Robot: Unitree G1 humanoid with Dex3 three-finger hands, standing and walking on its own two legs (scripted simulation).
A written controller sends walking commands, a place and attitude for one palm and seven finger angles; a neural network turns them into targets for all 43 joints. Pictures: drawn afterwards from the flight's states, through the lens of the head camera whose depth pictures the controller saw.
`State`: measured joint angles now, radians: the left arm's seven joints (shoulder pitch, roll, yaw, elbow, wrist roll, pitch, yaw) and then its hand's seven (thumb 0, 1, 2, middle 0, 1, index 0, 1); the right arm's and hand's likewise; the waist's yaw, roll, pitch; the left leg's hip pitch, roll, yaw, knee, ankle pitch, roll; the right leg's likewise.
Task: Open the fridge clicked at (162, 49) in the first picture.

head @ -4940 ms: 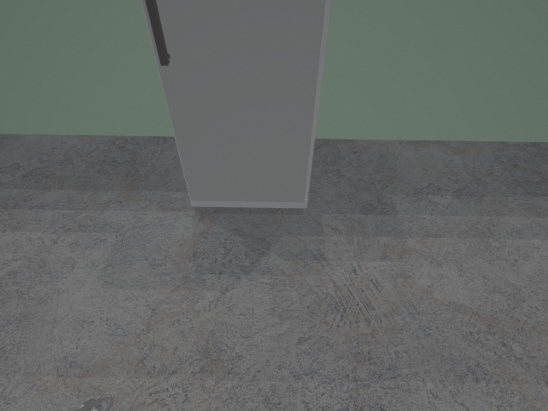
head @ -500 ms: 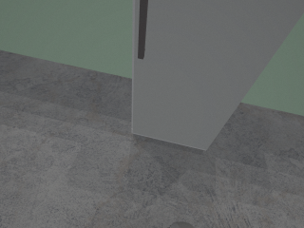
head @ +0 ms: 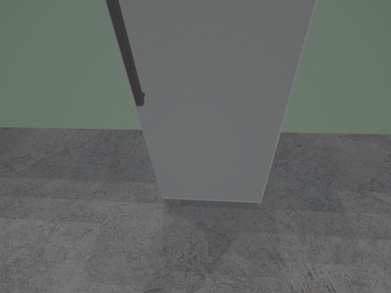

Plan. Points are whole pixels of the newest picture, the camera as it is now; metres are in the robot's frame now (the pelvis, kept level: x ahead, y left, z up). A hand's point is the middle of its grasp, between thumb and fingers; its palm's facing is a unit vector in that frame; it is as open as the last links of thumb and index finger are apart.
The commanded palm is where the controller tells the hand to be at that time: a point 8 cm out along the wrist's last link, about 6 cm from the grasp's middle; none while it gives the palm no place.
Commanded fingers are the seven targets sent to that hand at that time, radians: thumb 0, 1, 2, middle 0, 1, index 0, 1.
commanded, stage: take the last steps up to it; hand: left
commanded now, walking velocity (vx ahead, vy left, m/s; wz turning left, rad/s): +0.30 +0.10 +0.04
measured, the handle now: (128, 47) +0.72 +0.23 +0.19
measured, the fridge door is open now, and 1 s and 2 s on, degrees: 0 0 0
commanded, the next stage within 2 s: come to a stop and stand still in 0.52 s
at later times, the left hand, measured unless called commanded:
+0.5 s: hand out of the picture +0.13 +0.28 -0.19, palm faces +0.08 -0.98 -0.19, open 7.4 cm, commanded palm none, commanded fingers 0.00 0.90 0.90 -0.20 -0.30 -0.20 -0.30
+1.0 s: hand (112, 237) +0.31 +0.27 -0.18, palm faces +0.05 -0.98 -0.21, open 7.3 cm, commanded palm none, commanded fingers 0.00 0.90 0.90 -0.20 -0.30 -0.20 -0.30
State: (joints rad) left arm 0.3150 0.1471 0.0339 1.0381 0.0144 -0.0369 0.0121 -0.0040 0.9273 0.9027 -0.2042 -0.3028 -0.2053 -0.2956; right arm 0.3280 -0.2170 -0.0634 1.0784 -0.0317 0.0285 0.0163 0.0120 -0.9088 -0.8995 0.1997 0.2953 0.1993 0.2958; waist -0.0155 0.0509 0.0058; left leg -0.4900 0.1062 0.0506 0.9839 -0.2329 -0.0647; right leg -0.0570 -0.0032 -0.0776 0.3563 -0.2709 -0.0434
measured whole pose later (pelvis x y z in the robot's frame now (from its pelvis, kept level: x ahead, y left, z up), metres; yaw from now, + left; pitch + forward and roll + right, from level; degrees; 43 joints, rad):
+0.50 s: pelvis +0.15 +0.10 -0.01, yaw -1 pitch -2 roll +1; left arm 0.33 0.17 0.06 1.10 0.02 -0.01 0.01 0.01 0.91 0.90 -0.20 -0.30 -0.20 -0.29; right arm 0.21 -0.16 -0.04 1.01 -0.01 -0.06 -0.02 -0.01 -0.95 -0.90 0.20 0.30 0.20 0.30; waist 0.03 -0.03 0.05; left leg -0.21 0.00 0.17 0.49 -0.24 0.05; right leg -0.46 -0.10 -0.06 1.15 -0.36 -0.01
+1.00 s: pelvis +0.21 +0.10 -0.01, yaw +1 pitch -2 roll +0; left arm 0.10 0.13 0.04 1.00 0.03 0.01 0.05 -0.02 0.92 0.90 -0.21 -0.30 -0.21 -0.30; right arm 0.24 -0.14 -0.05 1.07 -0.01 0.05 -0.03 0.01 -0.91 -0.90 0.20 0.30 0.20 0.30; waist 0.00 0.01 0.10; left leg -0.33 0.03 0.04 0.84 -0.49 -0.05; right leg -0.31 -0.06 -0.13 0.51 -0.17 -0.03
